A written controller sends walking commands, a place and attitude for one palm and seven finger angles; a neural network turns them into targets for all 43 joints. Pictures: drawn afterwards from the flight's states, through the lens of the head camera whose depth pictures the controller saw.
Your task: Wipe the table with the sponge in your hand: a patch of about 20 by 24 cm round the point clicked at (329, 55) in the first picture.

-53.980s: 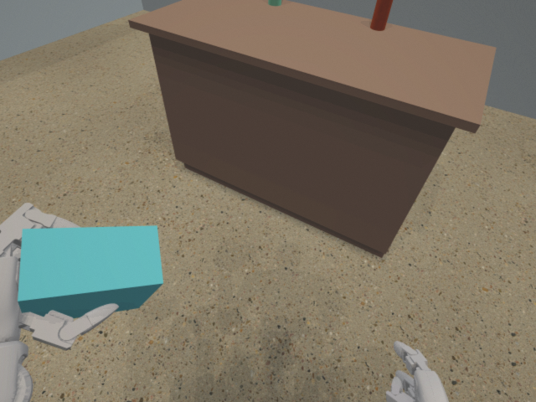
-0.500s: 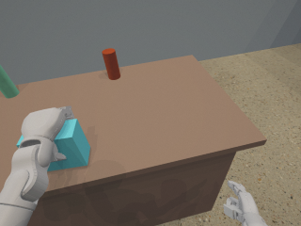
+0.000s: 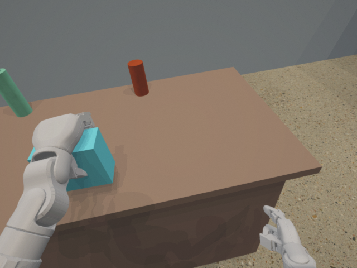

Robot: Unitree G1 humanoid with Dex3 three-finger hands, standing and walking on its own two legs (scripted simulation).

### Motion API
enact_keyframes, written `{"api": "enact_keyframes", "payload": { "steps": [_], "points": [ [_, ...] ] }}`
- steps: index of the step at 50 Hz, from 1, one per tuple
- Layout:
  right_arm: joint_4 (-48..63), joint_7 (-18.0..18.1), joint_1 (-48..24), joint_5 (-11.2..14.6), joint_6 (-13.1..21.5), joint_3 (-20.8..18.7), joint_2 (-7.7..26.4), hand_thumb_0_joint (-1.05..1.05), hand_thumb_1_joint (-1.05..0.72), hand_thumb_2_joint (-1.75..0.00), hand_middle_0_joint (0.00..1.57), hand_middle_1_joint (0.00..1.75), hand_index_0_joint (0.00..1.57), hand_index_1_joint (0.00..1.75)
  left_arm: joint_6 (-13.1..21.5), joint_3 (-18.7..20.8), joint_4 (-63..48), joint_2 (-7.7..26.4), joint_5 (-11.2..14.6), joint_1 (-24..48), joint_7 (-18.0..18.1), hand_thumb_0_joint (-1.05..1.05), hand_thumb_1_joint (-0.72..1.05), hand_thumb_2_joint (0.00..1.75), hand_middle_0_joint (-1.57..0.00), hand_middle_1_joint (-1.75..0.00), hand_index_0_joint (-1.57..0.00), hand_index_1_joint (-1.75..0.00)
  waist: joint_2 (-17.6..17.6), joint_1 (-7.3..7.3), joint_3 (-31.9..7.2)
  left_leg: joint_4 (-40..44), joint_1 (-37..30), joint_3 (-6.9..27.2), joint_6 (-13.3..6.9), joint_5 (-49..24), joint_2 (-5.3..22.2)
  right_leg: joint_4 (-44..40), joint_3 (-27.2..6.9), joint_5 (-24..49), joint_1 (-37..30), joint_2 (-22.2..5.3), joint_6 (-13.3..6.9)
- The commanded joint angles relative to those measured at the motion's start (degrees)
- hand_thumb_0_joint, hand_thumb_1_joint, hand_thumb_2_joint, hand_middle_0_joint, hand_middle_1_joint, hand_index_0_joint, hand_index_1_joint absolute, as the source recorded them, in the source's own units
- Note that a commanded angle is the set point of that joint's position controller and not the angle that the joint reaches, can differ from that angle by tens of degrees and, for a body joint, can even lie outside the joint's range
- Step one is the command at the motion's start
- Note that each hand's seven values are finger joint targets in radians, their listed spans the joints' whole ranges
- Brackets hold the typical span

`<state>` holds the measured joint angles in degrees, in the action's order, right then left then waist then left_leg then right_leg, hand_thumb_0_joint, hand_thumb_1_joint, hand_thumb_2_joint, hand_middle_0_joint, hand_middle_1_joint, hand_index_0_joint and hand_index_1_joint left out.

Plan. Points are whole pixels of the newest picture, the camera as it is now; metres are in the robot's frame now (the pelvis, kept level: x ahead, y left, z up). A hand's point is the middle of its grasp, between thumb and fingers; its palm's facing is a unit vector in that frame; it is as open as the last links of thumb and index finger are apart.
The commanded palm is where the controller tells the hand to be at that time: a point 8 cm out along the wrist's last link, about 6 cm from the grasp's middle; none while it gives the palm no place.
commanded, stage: lift the sponge slowly off the table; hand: left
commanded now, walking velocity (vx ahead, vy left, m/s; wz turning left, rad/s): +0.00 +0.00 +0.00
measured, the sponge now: (80, 166) +0.27 +0.29 +0.11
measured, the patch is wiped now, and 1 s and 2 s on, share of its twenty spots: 0.95 0.95 0.95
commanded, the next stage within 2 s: bring the sponge back beside the body in 0.82 s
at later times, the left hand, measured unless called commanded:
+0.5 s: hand (66, 136) +0.28 +0.28 +0.20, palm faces +0.15 -0.04 -0.99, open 10.7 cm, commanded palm +0.24 +0.28 +0.28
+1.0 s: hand (60, 132) +0.28 +0.29 +0.21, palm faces +0.16 -0.06 -0.99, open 10.7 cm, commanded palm +0.23 +0.29 +0.29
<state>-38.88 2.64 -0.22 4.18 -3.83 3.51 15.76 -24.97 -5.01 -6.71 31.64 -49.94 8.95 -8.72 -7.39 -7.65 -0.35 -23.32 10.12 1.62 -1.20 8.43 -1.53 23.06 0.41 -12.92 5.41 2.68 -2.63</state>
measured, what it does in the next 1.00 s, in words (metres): stands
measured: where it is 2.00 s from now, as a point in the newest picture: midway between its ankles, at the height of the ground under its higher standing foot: outside the picture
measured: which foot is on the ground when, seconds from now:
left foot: down 0.00-1.00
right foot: down 0.00-1.00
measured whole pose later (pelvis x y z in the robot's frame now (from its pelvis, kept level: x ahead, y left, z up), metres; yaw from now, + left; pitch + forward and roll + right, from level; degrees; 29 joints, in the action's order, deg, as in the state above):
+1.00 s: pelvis -0.01 +0.01 +0.00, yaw -1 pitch -4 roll +0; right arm -37.5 3.5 0.9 4.9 -4.1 3.6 16.6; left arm -25.9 -0.9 -8.6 36.9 -46.6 13.9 -15.1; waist -8.0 -7.3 -1.0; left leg -25.9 13.0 1.0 -1.5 8.9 -1.8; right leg 26.4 -0.2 -13.6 8.8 2.4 -2.1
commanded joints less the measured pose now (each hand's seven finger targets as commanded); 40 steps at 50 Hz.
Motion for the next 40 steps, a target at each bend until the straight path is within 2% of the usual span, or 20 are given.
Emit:
{"api": "enact_keyframes", "payload": {
  "steps": [1, 4, 6, 10, 11, 12, 16, 17, 18, 20, 21, 24, 26, 28, 30, 31, 32, 34, 36, 40],
  "points": [
    [10.5, 0.9, -14.1, 0.0, 3.7, -1.8, 5.2, 0.00, -0.90, -0.90, 0.20, 0.30, 0.20, 0.30, 0.7, 10.0, -12.6, 16.4, -2.6, 24.5, 2.5, 0.00, 0.10, 1.30, -1.20, -1.60, -1.20, -1.60, 0.8, 0.52, -13.0, 3.1, -6.2, 3.7, -1.3, -3.1, -0.5, -4.8, -6.3, 4.2, 1.0, 0.4, -3.0],
    [9.9, 0.8, -13.7, -0.2, 3.7, -1.7, 4.9, 0.00, -0.90, -0.90, 0.20, 0.30, 0.20, 0.30, 0.7, 9.3, -10.7, 15.4, -2.6, 24.4, 2.5, 0.00, 0.10, 1.30, -1.20, -1.60, -1.20, -1.60, 2.0, 0.35, -13.8, 2.5, -6.1, 3.3, -1.2, -5.5, -0.8, -4.6, -5.4, 6.4, 0.2, 0.0, -2.7],
    [10.4, 0.8, -14.1, -0.1, 3.8, -1.7, 5.1, 0.00, -0.90, -0.90, 0.20, 0.30, 0.20, 0.30, 0.4, 11.3, -11.9, 17.6, -2.6, 25.0, 2.3, 0.00, 0.10, 1.30, -1.20, -1.60, -1.20, -1.60, 0.3, 0.00, -14.8, 2.7, -6.2, 3.6, -1.2, -5.1, -0.7, -4.3, -6.9, 6.4, -0.4, 0.2, -3.2],
    [10.3, 0.3, -13.8, -0.1, 3.1, -1.9, 5.1, 0.00, -0.90, -0.90, 0.20, 0.30, 0.20, 0.30, -0.4, 11.9, -10.9, 17.4, -1.2, 21.6, 1.7, 0.00, 0.10, 1.30, -1.20, -1.60, -1.20, -1.60, 2.9, -0.54, -15.1, 1.6, -5.3, 3.1, -1.2, -7.2, -0.9, -3.7, -6.2, 9.4, -1.0, -0.4, -2.6],
    [10.9, 0.3, -14.3, 0.0, 3.2, -1.8, 5.2, 0.00, -0.90, -0.90, 0.20, 0.30, 0.20, 0.30, -0.6, 13.4, -12.1, 18.9, -1.0, 21.1, 1.5, 0.00, 0.10, 1.30, -1.20, -1.60, -1.20, -1.60, 1.8, -0.71, -15.0, 2.0, -5.2, 3.4, -1.1, -6.9, -0.7, -3.5, -7.2, 9.0, -1.0, -0.2, -3.0],
    [11.1, 0.3, -14.5, 0.2, 3.2, -1.4, 4.7, 0.00, -0.90, -0.90, 0.20, 0.30, 0.20, 0.30, -0.9, 10.9, -11.6, 16.2, -0.7, 21.6, 1.1, 0.00, 0.10, 1.30, -1.20, -1.60, -1.20, -1.60, 2.4, -0.36, -13.9, 1.7, -4.5, 3.1, -1.0, -6.7, -0.8, -3.3, -5.9, 8.7, -0.2, -0.5, -2.7],
    [11.3, 0.4, -14.5, 0.2, 2.7, -1.7, 5.5, 0.00, -0.90, -0.90, 0.20, 0.30, 0.20, 0.30, -1.5, 13.9, -12.1, 19.6, 0.1, 19.5, 0.3, 0.00, 0.10, 1.30, -1.20, -1.60, -1.20, -1.60, 3.0, -0.29, -12.8, 0.8, -4.1, 3.1, -1.2, -6.2, -0.7, -3.4, -8.0, 9.0, 1.0, -0.6, -2.7],
    [11.4, 0.5, -14.5, 0.2, 2.8, -1.5, 5.1, 0.00, -0.90, -0.90, 0.20, 0.30, 0.20, 0.30, -1.7, 12.7, -11.2, 18.3, 0.2, 20.9, 0.1, 0.00, 0.10, 1.30, -1.20, -1.60, -1.20, -1.60, 4.5, -0.20, -12.5, 0.5, -3.3, 2.9, -1.1, -6.0, -0.7, -3.1, -7.1, 8.9, 1.1, -1.0, -2.5],
    [11.0, 0.7, -14.1, 0.1, 2.6, -1.7, 5.4, 0.00, -0.90, -0.90, 0.20, 0.30, 0.20, 0.30, -1.6, 13.6, -10.0, 19.5, 0.4, 20.3, 0.0, 0.00, 0.10, 1.30, -1.20, -1.60, -1.20, -1.60, 5.9, -0.13, -11.9, 0.2, -3.2, 2.8, -1.3, -5.4, -0.7, -3.5, -7.4, 8.4, 1.7, -1.0, -2.2],
    [11.1, 1.0, -14.3, 0.1, 2.4, -1.8, 5.6, 0.00, -0.90, -0.90, 0.20, 0.30, 0.20, 0.30, -1.4, 13.8, -10.6, 20.5, 0.4, 21.6, -0.5, 0.00, 0.10, 1.30, -1.20, -1.60, -1.20, -1.60, 5.0, -0.09, -12.6, -0.4, -3.5, 2.6, -1.4, -5.7, -1.0, -3.3, -7.8, 9.5, 1.6, -1.3, -2.1],
    [11.5, 1.1, -14.5, 0.3, 2.8, -1.8, 5.7, 0.00, -0.90, -0.90, 0.20, 0.30, 0.20, 0.30, -1.3, 15.6, -12.3, 22.9, 0.2, 22.7, -0.6, 0.00, 0.10, 1.30, -1.20, -1.60, -1.20, -1.60, 4.2, -0.03, -13.4, -0.4, -4.0, 3.0, -1.4, -5.3, -1.0, -3.4, -9.0, 8.4, 1.6, -1.0, -2.4],
    [11.0, 1.5, -14.2, 0.4, 2.9, -1.6, 5.6, 0.00, -0.90, -0.90, 0.20, 0.30, 0.20, 0.30, -1.0, 13.0, -9.6, 20.9, 0.2, 25.1, -1.3, 0.00, 0.10, 1.30, -1.20, -1.60, -1.20, -1.60, 3.5, 0.49, -12.1, -0.4, -3.8, 2.9, -1.4, -4.6, -1.1, -3.7, -7.6, 7.2, 2.6, -1.3, -2.1],
    [11.3, 1.9, -14.5, 0.6, 3.6, -1.7, 5.5, 0.00, -0.90, -0.90, 0.20, 0.30, 0.20, 0.30, -0.5, 13.7, -10.8, 22.8, -0.1, 28.7, -1.5, 0.00, 0.10, 1.30, -1.20, -1.60, -1.20, -1.60, 0.5, 0.88, -12.8, -0.2, -4.3, 3.2, -1.3, -2.9, -1.1, -4.1, -9.1, 4.7, 3.1, -1.3, -2.5],
    [10.2, 2.3, -13.3, 0.4, 3.9, -1.8, 5.6, 0.00, -0.90, -0.90, 0.20, 0.30, 0.20, 0.30, -0.1, 13.3, -6.7, 22.9, -0.5, 30.0, -1.6, 0.00, 0.10, 1.30, -1.20, -1.60, -1.20, -1.60, 3.0, 1.11, -11.9, -0.6, -3.8, 3.2, -1.2, -2.1, -1.0, -4.5, -8.3, 3.1, 4.0, -1.6, -2.3],
    [10.5, 2.4, -13.3, 0.4, 4.1, -1.9, 5.5, 0.00, -0.90, -0.90, 0.20, 0.30, 0.20, 0.30, 0.5, 12.0, -7.6, 22.0, -0.3, 31.3, -2.1, 0.00, 0.10, 1.30, -1.20, -1.60, -1.20, -1.60, 2.3, 1.06, -12.9, -0.6, -4.3, 3.2, -1.3, -2.4, -1.1, -4.4, -8.0, 4.0, 3.4, -1.8, -2.2],
    [10.8, 2.5, -13.7, 0.6, 4.6, -1.8, 5.6, 0.00, -0.90, -0.90, 0.20, 0.30, 0.20, 0.30, 0.7, 13.1, -8.0, 23.6, -0.6, 33.1, -2.3, 0.00, 0.10, 1.30, -1.20, -1.60, -1.20, -1.60, 0.2, 1.22, -13.4, -0.3, -4.5, 3.6, -1.2, -1.7, -1.0, -4.5, -9.5, 2.7, 3.4, -1.6, -2.6],
    [10.4, 2.6, -13.0, 0.4, 4.7, -1.8, 5.6, 0.00, -0.90, -0.90, 0.20, 0.30, 0.20, 0.30, 0.7, 13.1, -6.4, 23.6, -0.8, 33.4, -2.3, 0.00, 0.10, 1.30, -1.20, -1.60, -1.20, -1.60, 1.4, 0.78, -14.1, -0.6, -3.8, 3.5, -1.1, -2.2, -1.0, -3.9, -8.8, 3.5, 2.4, -2.0, -2.6],
    [10.2, 2.3, -12.8, 0.1, 4.3, -2.0, 5.9, 0.00, -0.90, -0.90, 0.20, 0.30, 0.20, 0.30, 0.9, 14.7, -5.6, 24.9, -0.5, 31.2, -2.6, 0.00, 0.10, 1.30, -1.20, -1.60, -1.20, -1.60, 2.9, 0.30, -14.9, -0.9, -3.4, 3.4, -1.1, -3.9, -1.0, -3.2, -8.7, 6.7, 1.2, -2.2, -2.5],
    [11.2, 1.9, -13.6, 0.3, 4.2, -1.9, 5.8, 0.00, -0.90, -0.90, 0.20, 0.30, 0.20, 0.30, 0.8, 16.6, -8.6, 26.5, -0.1, 31.0, -2.9, 0.00, 0.10, 1.30, -1.20, -1.60, -1.20, -1.60, 0.0, -0.27, -16.4, -0.7, -3.5, 3.8, -1.0, -4.9, -1.1, -2.4, -10.1, 8.1, 0.1, -2.0, -3.1],
    [11.7, 1.0, -13.6, 0.3, 3.2, -2.0, 5.5, 0.00, -0.90, -0.90, 0.20, 0.30, 0.20, 0.30, -0.2, 15.1, -9.2, 22.8, 1.5, 23.8, -3.8, 0.00, 0.10, 1.30, -1.20, -1.60, -1.20, -1.60, 3.0, -0.80, -15.0, -0.9, -2.8, 3.1, -1.0, -7.1, -0.6, -1.4, -7.1, 11.6, 0.4, -2.2, -2.3]
  ]
}}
